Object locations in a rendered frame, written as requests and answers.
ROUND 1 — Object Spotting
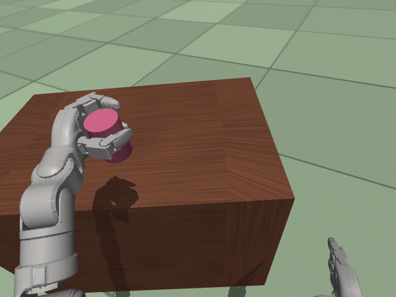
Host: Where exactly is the left robot hand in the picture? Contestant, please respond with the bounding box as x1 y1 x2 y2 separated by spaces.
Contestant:
51 92 133 161

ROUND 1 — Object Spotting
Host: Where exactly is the left robot arm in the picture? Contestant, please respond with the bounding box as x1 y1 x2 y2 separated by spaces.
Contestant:
14 145 86 297

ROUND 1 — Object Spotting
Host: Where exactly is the can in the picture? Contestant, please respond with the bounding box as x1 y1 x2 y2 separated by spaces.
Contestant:
84 108 132 163

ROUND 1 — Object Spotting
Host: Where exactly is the right robot hand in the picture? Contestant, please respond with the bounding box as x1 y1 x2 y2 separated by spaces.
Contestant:
314 237 363 297

